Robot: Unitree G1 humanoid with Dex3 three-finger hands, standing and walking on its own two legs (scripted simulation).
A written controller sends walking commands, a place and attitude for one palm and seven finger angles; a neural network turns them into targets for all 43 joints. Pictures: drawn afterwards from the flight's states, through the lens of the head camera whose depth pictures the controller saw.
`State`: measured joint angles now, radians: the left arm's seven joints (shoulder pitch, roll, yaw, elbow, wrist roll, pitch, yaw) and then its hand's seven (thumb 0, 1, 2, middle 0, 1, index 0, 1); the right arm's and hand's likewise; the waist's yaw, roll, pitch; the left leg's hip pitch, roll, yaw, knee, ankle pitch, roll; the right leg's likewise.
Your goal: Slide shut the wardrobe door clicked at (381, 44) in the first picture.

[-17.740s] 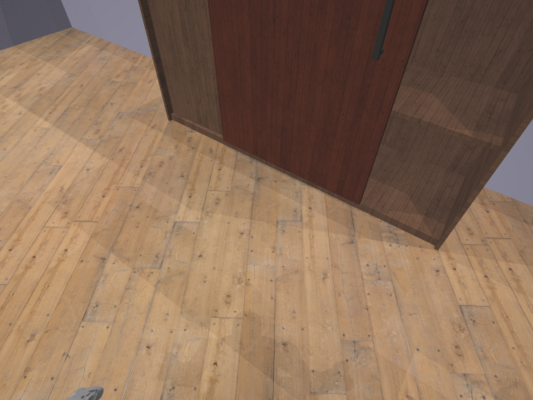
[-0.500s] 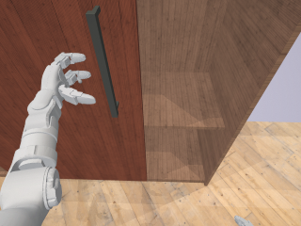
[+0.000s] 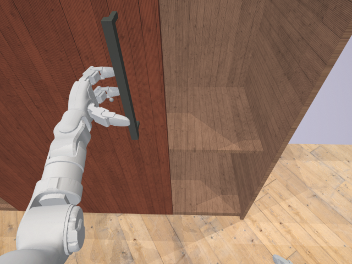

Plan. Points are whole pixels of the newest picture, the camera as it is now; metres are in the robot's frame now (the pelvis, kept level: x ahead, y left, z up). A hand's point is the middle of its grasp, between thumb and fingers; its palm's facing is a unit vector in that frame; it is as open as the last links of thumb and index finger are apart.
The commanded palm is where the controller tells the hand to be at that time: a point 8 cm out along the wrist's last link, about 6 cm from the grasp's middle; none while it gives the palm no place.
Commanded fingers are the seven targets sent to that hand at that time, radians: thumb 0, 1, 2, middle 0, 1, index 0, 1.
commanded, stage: feel for the door with the fingertips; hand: left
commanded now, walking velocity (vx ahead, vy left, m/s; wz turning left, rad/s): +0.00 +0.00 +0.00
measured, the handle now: (126, 86) +0.49 +0.13 +0.17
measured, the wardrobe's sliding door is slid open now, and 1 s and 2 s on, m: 0.39 0.39 0.39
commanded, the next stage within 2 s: slide the fingers in behind the handle in 0.54 s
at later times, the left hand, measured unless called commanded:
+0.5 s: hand (118, 93) +0.44 +0.14 +0.18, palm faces +0.02 -1.00 -0.02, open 14.0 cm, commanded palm +0.43 +0.19 +0.17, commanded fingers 0.00 -0.50 0.30 -0.30 -1.20 -0.30 -1.20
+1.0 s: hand (114, 96) +0.44 +0.15 +0.18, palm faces +0.01 -1.00 -0.01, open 13.9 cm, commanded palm +0.42 +0.20 +0.17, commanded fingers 0.00 -0.50 0.30 -0.30 -1.20 -0.30 -1.20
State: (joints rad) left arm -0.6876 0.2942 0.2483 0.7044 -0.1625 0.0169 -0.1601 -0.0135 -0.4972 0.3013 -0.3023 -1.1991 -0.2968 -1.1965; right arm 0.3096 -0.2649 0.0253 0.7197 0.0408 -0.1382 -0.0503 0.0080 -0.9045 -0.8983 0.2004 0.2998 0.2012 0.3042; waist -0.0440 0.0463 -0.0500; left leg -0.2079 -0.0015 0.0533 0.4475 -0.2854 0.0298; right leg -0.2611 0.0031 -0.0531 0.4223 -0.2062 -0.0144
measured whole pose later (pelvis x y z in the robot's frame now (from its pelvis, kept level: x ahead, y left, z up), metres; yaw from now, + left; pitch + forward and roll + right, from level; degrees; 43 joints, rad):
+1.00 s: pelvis -0.02 -0.01 +0.00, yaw -1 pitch +3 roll +0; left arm -0.80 0.36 0.31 0.91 -0.14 -0.09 -0.16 -0.01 -0.50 0.30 -0.32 -1.21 -0.31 -1.21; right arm 0.37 -0.28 0.02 0.73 0.04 -0.15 -0.05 0.01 -0.90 -0.90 0.20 0.30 0.20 0.30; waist -0.08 0.04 -0.04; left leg -0.26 0.01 0.07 0.46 -0.27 0.02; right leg -0.31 0.02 -0.04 0.43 -0.18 -0.03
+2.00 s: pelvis +0.00 +0.00 +0.00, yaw +0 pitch +3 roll -1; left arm -0.76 0.23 0.21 0.77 -0.14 -0.01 -0.07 -0.01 -0.50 0.30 -0.30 -1.20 -0.30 -1.20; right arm 0.32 -0.26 0.02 0.73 0.04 -0.13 -0.05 0.01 -0.90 -0.90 0.20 0.30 0.20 0.30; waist -0.05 0.04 -0.04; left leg -0.21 0.01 0.06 0.44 -0.28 0.02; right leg -0.27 0.01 -0.05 0.42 -0.20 -0.02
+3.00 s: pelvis -0.01 +0.00 +0.00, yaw -1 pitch +3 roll -1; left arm -0.79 0.25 0.23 0.83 -0.14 -0.04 -0.06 -0.01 0.14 0.57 -0.37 -1.29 -0.36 -1.29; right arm 0.31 -0.25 0.03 0.73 0.03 -0.14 -0.05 0.01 -0.90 -0.90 0.20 0.30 0.20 0.30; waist -0.06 0.04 -0.04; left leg -0.22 0.01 0.06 0.45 -0.27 0.03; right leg -0.28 0.01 -0.04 0.42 -0.19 -0.02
